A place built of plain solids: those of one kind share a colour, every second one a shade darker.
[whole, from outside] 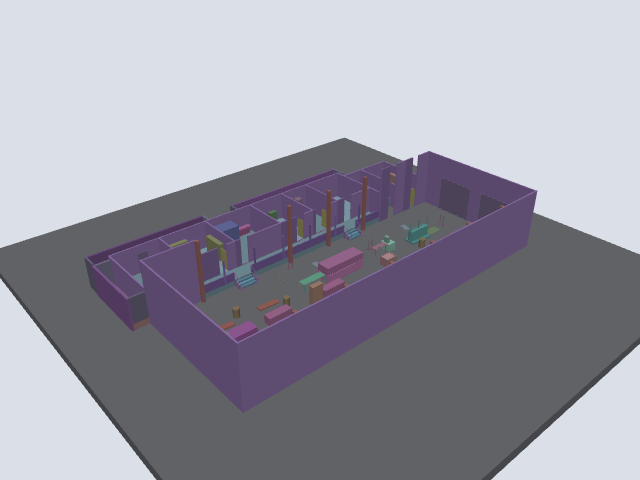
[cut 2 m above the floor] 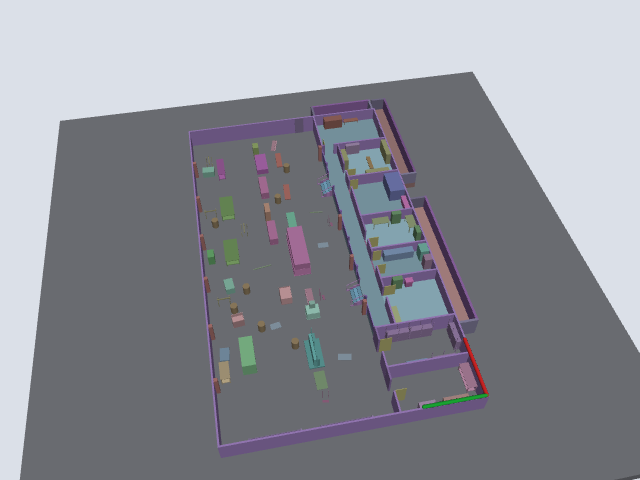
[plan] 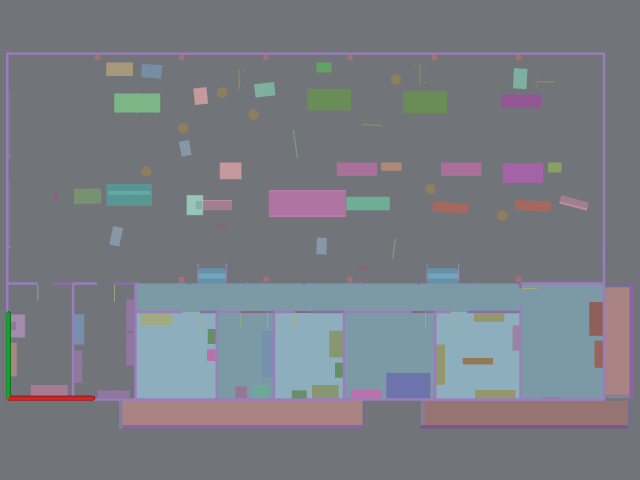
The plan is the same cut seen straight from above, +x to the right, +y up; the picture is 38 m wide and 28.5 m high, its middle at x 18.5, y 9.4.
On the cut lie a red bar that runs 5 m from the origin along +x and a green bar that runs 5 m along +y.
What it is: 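A small joinery factory in a shed of 35.3 x 20.4 m, halls 6.3 m to the eaves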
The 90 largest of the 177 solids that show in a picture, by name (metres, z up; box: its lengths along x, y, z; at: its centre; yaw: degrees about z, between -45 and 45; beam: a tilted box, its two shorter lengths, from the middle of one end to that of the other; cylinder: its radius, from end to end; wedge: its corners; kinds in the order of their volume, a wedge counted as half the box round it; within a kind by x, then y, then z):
{
 "level_1": {"box": [4.82, 5.12, 0.69], "at": [9.96, 2.56, 0.29]},
 "level_2": {"box": [3.4, 5.12, 0.69], "at": [14.07, 2.56, 0.29]},
 "level_3": {"box": [4.15, 5.12, 0.69], "at": [17.84, 2.56, 0.29]},
 "level_4": {"box": [22.86, 1.7, 0.69], "at": [18.98, 5.97, 0.29]},
 "level_5": {"box": [5.42, 5.12, 0.69], "at": [22.63, 2.56, 0.29]},
 "level_6": {"box": [5.07, 5.12, 0.69], "at": [27.88, 2.56, 0.29]},
 "level_7": {"box": [4.88, 6.82, 0.69], "at": [32.85, 3.41, 0.29]},
 "wall_1": {"box": [0.15, 7.12, 2.95], "at": [-0.07, 3.41, 1.43]},
 "wall_2": {"box": [0.15, 13.87, 6.33], "at": [-0.07, 13.61, 3.12]},
 "wall_3": {"box": [1.75, 0.15, 6.33], "at": [0.87, 6.82, 3.12]},
 "wall_4": {"box": [4.13, 0.15, 2.95], "at": [1.92, -0.07, 1.43]},
 "wall_5": {"box": [1.14, 0.15, 6.33], "at": [3.26, 6.82, 3.12]},
 "wall_6": {"box": [0.15, 6.82, 2.95], "at": [3.83, 3.41, 1.43]},
 "wall_7": {"box": [1.43, 0.15, 6.33], "at": [4.54, 6.82, 3.12]},
 "wall_8": {"box": [4.02, 0.15, 2.95], "at": [5.69, -0.07, 1.43]},
 "wall_9": {"box": [1.25, 0.15, 6.33], "at": [6.93, 6.82, 3.12]},
 "wall_10": {"box": [0.15, 5.12, 3.59], "at": [7.55, 2.56, 1.75]},
 "wall_11": {"box": [0.15, 1.7, 3.59], "at": [7.55, 5.97, 1.75]},
 "wall_12": {"box": [2.79, 0.15, 3.59], "at": [8.94, 5.12, 1.75]},
 "wall_13": {"box": [5.12, 0.15, 3.59], "at": [9.96, -0.07, 1.75]},
 "wall_14": {"box": [0.15, 5.12, 3.59], "at": [12.37, 2.56, 1.75]},
 "wall_15": {"box": [1.41, 0.15, 3.59], "at": [13.07, 5.12, 1.75]},
 "wall_16": {"box": [3.7, 0.15, 3.59], "at": [14.07, -0.07, 1.75]},
 "wall_17": {"box": [0.15, 5.12, 3.59], "at": [15.77, 2.56, 1.75]},
 "wall_18": {"box": [1.22, 0.15, 3.59], "at": [16.38, 5.12, 1.75]},
 "wall_19": {"box": [35.59, 0.15, 6.33], "at": [17.64, 20.46, 3.12]},
 "wall_20": {"box": [4.45, 0.15, 3.59], "at": [17.84, -0.07, 1.75]},
 "wall_21": {"box": [1.99, 0.15, 3.59], "at": [18.93, 5.12, 1.75]},
 "wall_22": {"box": [0.15, 5.12, 3.59], "at": [19.92, 2.56, 1.75]},
 "wall_23": {"box": [3.98, 0.15, 3.59], "at": [21.91, 5.12, 1.75]},
 "wall_24": {"box": [5.72, 0.15, 3.59], "at": [22.63, -0.07, 1.75]},
 "wall_25": {"box": [0.15, 5.12, 3.59], "at": [25.34, 2.56, 1.75]},
 "wall_26": {"box": [5.37, 0.15, 3.59], "at": [27.88, -0.07, 1.75]},
 "wall_27": {"box": [3.17, 0.15, 3.59], "at": [28.82, 5.12, 1.75]},
 "wall_28": {"box": [0.15, 5.12, 3.59], "at": [30.41, 2.56, 1.75]},
 "wall_29": {"box": [5.18, 0.15, 3.59], "at": [32.85, -0.07, 1.75]},
 "wall_30": {"box": [4.88, 0.15, 6.33], "at": [32.85, 6.82, 3.12]},
 "wall_31": {"box": [0.15, 7.12, 3.59], "at": [35.37, 3.41, 1.75]},
 "wall_32": {"box": [0.15, 13.87, 6.33], "at": [35.37, 13.61, 3.12]},
 "street_1": {"box": [14.68, 1.65, 0.69], "at": [13.9, -0.97, 0.29]},
 "street_2": {"box": [12.51, 1.65, 0.69], "at": [30.73, -0.97, 0.29]},
 "street_3": {"box": [1.65, 6.8, 0.69], "at": [36.27, 3.41, 0.29]},
 "yard_wall_1": {"box": [14.68, 0.22, 3.29], "at": [13.9, -1.69, 1.59]},
 "yard_wall_2": {"box": [12.51, 0.22, 3.29], "at": [30.73, -1.69, 1.59]},
 "yard_wall_3": {"box": [0.22, 6.8, 3.29], "at": [36.98, 3.41, 1.59]},
 "four_sider_1": {"box": [4.6, 1.6, 0.09], "at": [17.75, 11.57, -0.01]},
 "four_sider_2": {"box": [4.54, 1.54, 0.85], "at": [17.75, 11.57, 0.47]},
 "four_sider_3": {"box": [4.54, 1.44, 0.75], "at": [17.75, 11.57, 1.26]},
 "cubicles_1": {"box": [2.6, 1.5, 2.05], "at": [23.74, 0.75, 1.61]},
 "yard_cheek_1": {"box": [0.22, 1.65, 3.29], "at": [6.67, -0.97, 1.59]},
 "yard_cheek_2": {"box": [0.22, 1.65, 3.29], "at": [21.13, -0.97, 1.59]},
 "yard_cheek_3": {"box": [0.22, 1.65, 3.29], "at": [24.59, -0.97, 1.59]},
 "yard_cheek_4": {"box": [1.65, 0.22, 3.29], "at": [36.27, 0.12, 1.59]},
 "yard_cheek_5": {"box": [1.65, 0.22, 3.29], "at": [36.27, 6.7, 1.59]},
 "yard_cheek_6": {"box": [0.22, 1.65, 3.29], "at": [36.88, -0.97, 1.59]},
 "lockers_1": {"box": [0.5, 2.4, 1.85], "at": [25.67, 2.0, 1.51]},
 "lockers_2": {"box": [1.8, 0.5, 1.85], "at": [28.54, 4.79, 1.51]},
 "lockers_3": {"box": [2.4, 0.5, 1.85], "at": [28.91, 0.25, 1.51]},
 "shelving_1": {"box": [0.46, 1.92, 1.3], "at": [4.15, 1.9, 0.6]},
 "shelving_2": {"box": [1.92, 0.46, 1.3], "at": [6.25, 0.25, 0.6]},
 "shelving_3": {"box": [0.46, 1.92, 1.3], "at": [7.23, 2.92, 0.6]},
 "shelving_4": {"box": [0.46, 1.92, 1.3], "at": [7.23, 4.92, 0.6]},
 "finished_stack_1": {"box": [2.72, 1.13, 1.43], "at": [7.65, 17.53, 0.79]},
 "counter_1": {"box": [0.6, 1.8, 1.05], "at": [4.2, 4.1, 0.47]},
 "counter_2": {"box": [0.66, 2.8, 0.95], "at": [15.37, 2.62, 1.06]},
 "timber_trolley_1": {"box": [2.4, 0.8, 0.68], "at": [20.69, 13.61, 0.56]},
 "timber_trolley_2": {"box": [2.4, 0.8, 0.68], "at": [26.89, 13.61, 0.56]},
 "column_1": {"box": [0.32, 0.32, 6.33], "at": [20.29, 7.06, 3.12]},
 "column_2": {"box": [0.32, 0.32, 6.33], "at": [25.29, 20.23, 3.12]},
 "column_3": {"box": [0.32, 0.32, 6.33], "at": [30.29, 7.06, 3.12]},
 "column_4": {"box": [0.32, 0.32, 6.33], "at": [30.29, 20.23, 3.12]},
 "tool_cabinet_1": {"box": [0.5, 1.0, 1.95], "at": [0.25, 1.8, 0.93]},
 "tool_cabinet_2": {"box": [0.5, 1.0, 1.95], "at": [0.25, 2.8, 0.93]},
 "reception_desk_1": {"box": [0.8, 2.0, 1.15], "at": [34.89, 4.72, 1.17]},
 "sheet_stack_1": {"box": [2.42, 1.17, 0.62], "at": [30.54, 13.38, 0.39]},
 "cabinet_1": {"box": [0.46, 0.9, 1.95], "at": [12.06, 3.67, 1.56]},
 "cabinet_2": {"box": [0.46, 0.9, 1.95], "at": [19.62, 1.67, 1.56]},
 "vending_1": {"box": [1.0, 0.8, 1.9], "at": [14.97, 0.4, 1.54]},
 "pallet_stack_1": {"box": [1.2, 0.8, 0.77], "at": [15.22, 18.32, 0.34], "yaw": 6.3},
 "pallet_stack_2": {"box": [0.8, 1.2, 0.77], "at": [30.39, 18.98, 0.34], "yaw": -3.2},
 "outdoor_1": {"box": [0.05, 3.8, 3.85], "at": [0.05, 10.91, 1.88]},
 "outdoor_2": {"box": [0.05, 3.8, 3.85], "at": [0.05, 16.3, 1.88]},
 "cutter_cabinet_1": {"box": [1.2, 0.5, 1.95], "at": [22.74, 13.76, 0.93]},
 "saw_sharpener_1": {"box": [0.94, 1.34, 0.73], "at": [0.5, 4.3, 0.41]},
 "fridge_1": {"box": [0.7, 0.7, 1.85], "at": [13.82, 0.35, 1.51]},
 "crosscut_saw_1": {"box": [0.94, 1.14, 0.79], "at": [11.07, 11.47, 0.43]},
 "offcut_bin_1": {"box": [1.23, 0.93, 0.66], "at": [13.2, 13.51, 0.47]},
 "boot_rack_1": {"box": [0.4, 1.5, 1.25], "at": [30.13, 3.57, 1.22]},
 "control_desk_1": {"box": [0.8, 0.6, 1.45], "at": [32.44, 13.71, 0.68]},
 "sheet_rack_1": {"box": [2.7, 1.3, 0.19], "at": [7.17, 12.07, 0.04]}
}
